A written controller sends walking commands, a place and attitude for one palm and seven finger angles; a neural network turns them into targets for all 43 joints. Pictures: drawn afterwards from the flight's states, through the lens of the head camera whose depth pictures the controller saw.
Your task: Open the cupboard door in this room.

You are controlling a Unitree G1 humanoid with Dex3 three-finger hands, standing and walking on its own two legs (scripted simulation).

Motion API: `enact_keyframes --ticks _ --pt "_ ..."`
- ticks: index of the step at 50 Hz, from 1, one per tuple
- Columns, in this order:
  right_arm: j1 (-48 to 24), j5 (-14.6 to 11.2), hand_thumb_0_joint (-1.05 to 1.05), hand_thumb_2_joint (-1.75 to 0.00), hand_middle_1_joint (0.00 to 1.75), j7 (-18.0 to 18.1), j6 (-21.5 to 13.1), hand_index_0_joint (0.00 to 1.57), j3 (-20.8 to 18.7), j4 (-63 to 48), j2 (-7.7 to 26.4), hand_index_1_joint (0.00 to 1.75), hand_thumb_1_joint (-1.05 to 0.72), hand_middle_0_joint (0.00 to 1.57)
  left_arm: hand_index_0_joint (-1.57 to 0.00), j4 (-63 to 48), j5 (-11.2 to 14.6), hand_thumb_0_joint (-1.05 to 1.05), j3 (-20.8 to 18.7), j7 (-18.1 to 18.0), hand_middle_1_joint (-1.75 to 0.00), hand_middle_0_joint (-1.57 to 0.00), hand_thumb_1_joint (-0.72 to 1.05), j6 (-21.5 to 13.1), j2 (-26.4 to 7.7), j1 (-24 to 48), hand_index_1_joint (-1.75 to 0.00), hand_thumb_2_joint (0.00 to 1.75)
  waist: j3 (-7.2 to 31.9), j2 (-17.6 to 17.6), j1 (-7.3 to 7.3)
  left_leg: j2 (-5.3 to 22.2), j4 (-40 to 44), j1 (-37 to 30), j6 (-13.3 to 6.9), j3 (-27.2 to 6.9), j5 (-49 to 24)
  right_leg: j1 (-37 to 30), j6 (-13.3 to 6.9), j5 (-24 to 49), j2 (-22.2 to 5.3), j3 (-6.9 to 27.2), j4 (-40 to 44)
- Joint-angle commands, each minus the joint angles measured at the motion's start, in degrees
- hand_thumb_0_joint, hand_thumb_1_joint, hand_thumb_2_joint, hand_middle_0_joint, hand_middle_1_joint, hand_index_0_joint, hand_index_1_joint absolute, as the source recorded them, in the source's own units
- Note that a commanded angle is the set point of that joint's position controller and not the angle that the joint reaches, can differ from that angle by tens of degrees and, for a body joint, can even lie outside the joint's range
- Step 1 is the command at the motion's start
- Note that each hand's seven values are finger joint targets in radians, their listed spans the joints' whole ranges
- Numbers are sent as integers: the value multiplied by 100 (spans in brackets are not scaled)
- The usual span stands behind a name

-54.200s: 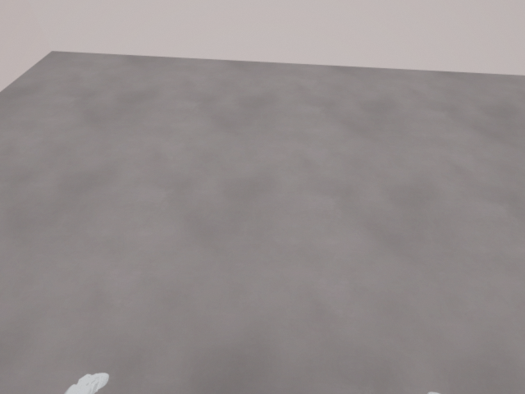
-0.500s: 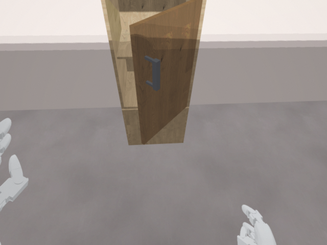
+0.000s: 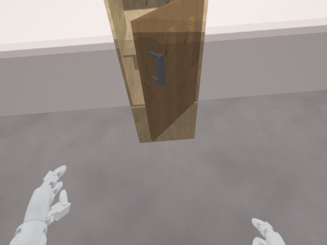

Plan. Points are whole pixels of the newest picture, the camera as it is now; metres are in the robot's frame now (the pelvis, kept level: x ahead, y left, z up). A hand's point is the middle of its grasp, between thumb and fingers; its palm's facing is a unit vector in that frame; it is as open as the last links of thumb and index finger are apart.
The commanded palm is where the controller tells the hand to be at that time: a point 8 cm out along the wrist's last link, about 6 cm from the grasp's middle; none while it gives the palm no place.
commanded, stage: let the arm hang, fingers relaxed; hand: left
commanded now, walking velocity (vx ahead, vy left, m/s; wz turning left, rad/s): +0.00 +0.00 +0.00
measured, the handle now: (156, 68) +0.67 +0.06 +0.07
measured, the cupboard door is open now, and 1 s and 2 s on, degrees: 46 46 46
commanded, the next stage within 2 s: look to check the result in 0.98 s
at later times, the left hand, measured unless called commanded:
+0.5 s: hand out of the picture -0.02 +0.18 -0.16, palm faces +0.03 -0.97 -0.25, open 7.3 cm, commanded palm none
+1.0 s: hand out of the picture +0.03 +0.15 -0.17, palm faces +0.02 -0.98 -0.18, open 7.3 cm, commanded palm none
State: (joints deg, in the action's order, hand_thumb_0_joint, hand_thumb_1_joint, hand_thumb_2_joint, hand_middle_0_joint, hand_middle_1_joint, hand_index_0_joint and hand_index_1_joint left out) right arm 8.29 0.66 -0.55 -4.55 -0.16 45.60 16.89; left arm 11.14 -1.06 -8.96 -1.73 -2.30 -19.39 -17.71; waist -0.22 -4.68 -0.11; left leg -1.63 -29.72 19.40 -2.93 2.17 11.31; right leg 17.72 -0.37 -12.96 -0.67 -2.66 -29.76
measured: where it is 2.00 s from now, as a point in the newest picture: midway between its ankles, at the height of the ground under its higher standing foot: outside the picture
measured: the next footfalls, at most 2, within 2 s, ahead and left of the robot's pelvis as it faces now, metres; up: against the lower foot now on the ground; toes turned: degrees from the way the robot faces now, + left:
none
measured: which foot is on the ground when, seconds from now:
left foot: down 0.00-1.00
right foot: down 0.00-1.00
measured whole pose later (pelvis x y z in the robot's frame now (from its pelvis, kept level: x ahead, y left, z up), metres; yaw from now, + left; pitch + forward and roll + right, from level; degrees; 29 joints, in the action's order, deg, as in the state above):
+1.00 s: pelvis +0.03 -0.02 +0.01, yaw +0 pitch -1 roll +0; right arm 16.9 1.1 1.7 0.2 0.3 64.9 7.5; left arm 65.3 -0.2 -0.4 -1.5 -0.4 -7.6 -15.4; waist -2.2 -1.0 -0.6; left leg -0.5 -23.5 11.7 -1.2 2.0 10.9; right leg 10.4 -1.7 -12.7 0.7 -2.6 -23.9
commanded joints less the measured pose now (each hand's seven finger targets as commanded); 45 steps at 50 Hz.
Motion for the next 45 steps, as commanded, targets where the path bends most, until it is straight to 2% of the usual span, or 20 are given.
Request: enact_keyframes --ticks 1,3,4,5,7,9,10,11,12,14,15,18,20,24,26,30,34,36,42,45 --pt "114 63 0 -90 30 47 115 20 -276 -209 841 30 -90 20 -20 1246 -122 0 355 146 -30 -20 90 140 -335 -97 -30 90 537 1449 -4 821 453 -66 -109 -931 -546 -469 -289 14 -354 534 198" --pt "205 75 0 -90 30 53 246 20 -223 -11 643 30 -90 20 -20 1941 -106 0 445 118 -30 -20 90 183 -341 163 -30 90 564 1658 -64 555 219 -329 -24 -717 -302 -334 -378 -11 -603 812 515" --pt "255 82 0 -90 30 56 308 20 -184 90 533 30 -90 20 -20 2239 -83 0 515 100 -30 -20 90 207 -301 269 -30 90 510 1517 -94 470 165 -463 23 -613 -222 -213 -408 -117 -684 886 649" --pt "304 91 0 -90 30 57 366 20 -148 170 458 30 -90 20 -20 2497 -64 0 569 75 -30 -20 90 233 -285 319 -30 90 445 1273 -102 420 130 -558 62 -579 -192 -118 -420 -311 -702 877 745" --pt "362 97 0 -90 30 73 410 20 -81 422 256 30 -90 20 -20 3029 -23 0 660 61 -30 -20 90 239 -124 313 -30 90 321 362 -102 490 366 -587 85 -621 -208 -99 -385 -371 -615 858 716" --pt "356 88 0 -90 30 105 433 20 -54 611 198 30 -90 20 -20 3529 6 0 696 50 -30 -20 90 226 -63 140 -30 90 198 -387 -21 614 705 -346 80 -755 56 -390 -300 -322 -472 731 689" --pt "369 70 0 -90 30 118 448 20 -56 669 210 30 -90 20 -20 3730 8 0 693 42 -30 -20 90 218 -88 22 -30 90 134 -452 31 636 748 -266 87 -782 141 -499 -285 -281 -457 681 741" --pt "442 99 0 -90 30 140 463 20 -85 745 118 30 -90 20 -20 3889 3 0 621 34 -30 -20 90 214 66 -32 -30 90 135 -715 35 651 836 -136 78 -804 354 -644 -307 -274 -455 643 792" --pt "501 89 0 -90 30 147 481 20 -80 825 85 30 -90 20 -20 4065 18 0 646 41 -30 -20 90 210 35 -60 -30 90 100 -753 45 641 903 -71 87 -818 550 -716 -316 -316 -453 643 844" --pt "650 82 0 -90 30 162 512 20 -95 978 66 30 -90 20 -20 4326 41 0 672 53 -30 -20 90 195 23 -50 -30 90 -14 -586 26 608 931 -59 107 -788 801 -678 -346 -509 -472 694 999" --pt "738 68 0 -90 30 171 525 20 -121 1019 104 30 -90 20 -20 4418 35 0 669 52 -30 -20 90 186 -8 -32 -30 90 -104 -205 20 613 880 -126 103 -801 770 -580 -352 -637 -481 702 1100" --pt "1033 70 0 -90 30 189 534 20 -141 1248 46 30 -90 20 -20 4690 48 0 701 53 -30 -20 90 180 81 59 -30 90 -266 309 -61 589 838 -325 95 -720 703 -308 -367 -967 -519 762 1306" --pt "1139 57 0 -90 30 194 528 20 -151 1347 51 30 -90 20 -20 4829 44 0 696 45 -30 -20 90 170 68 40 -30 90 -346 601 -58 588 801 -442 78 -677 567 -201 -365 -1031 -534 742 1388" --pt "1309 59 0 -90 30 210 511 20 -120 1555 -95 30 -90 20 -20 5025 59 0 710 18 -30 -20 90 166 182 12 -30 90 -340 860 -87 577 779 -640 77 -585 263 -175 -360 -937 -565 736 1427" --pt "1324 66 0 -90 30 213 510 20 -101 1637 -192 30 -90 20 -20 5092 60 0 714 2 -30 -20 90 175 253 -49 -30 90 -396 692 -70 595 826 -627 74 -565 270 -155 -341 -909 -547 708 1394" --pt "1308 58 0 -90 30 227 499 20 -72 1723 -248 30 -90 20 -20 5188 59 0 734 -21 -30 -20 90 184 344 -135 -30 90 -528 583 -25 646 981 -552 78 -606 256 -214 -296 -679 -474 660 1271" --pt "1298 67 0 -90 30 235 476 20 -52 1786 -364 30 -90 20 -20 5232 64 0 740 -30 -30 -20 90 176 432 -160 -30 90 -531 599 -8 640 1058 -530 86 -584 161 -351 -276 -421 -477 660 1224" --pt "1304 62 0 -90 30 241 457 20 -50 1801 -400 30 -90 20 -20 5235 62 0 734 -37 -30 -20 90 169 452 -174 -30 90 -440 515 -5 663 1071 -576 83 -597 63 -444 -265 -245 -477 622 1173" --pt "1284 58 0 -90 30 262 441 20 -40 1843 -462 30 -90 20 -20 5273 66 0 732 -41 -30 -20 90 170 515 -166 -30 90 -541 242 10 678 1162 -507 104 -600 74 -537 -246 -40 -460 595 1127" --pt "1246 48 0 -90 30 269 441 20 -58 1813 -420 30 -90 20 -20 5275 62 0 725 -41 -30 -20 90 155 522 -221 -30 90 -493 359 18 673 1114 -608 102 -585 26 -523 -248 -26 -456 595 1156"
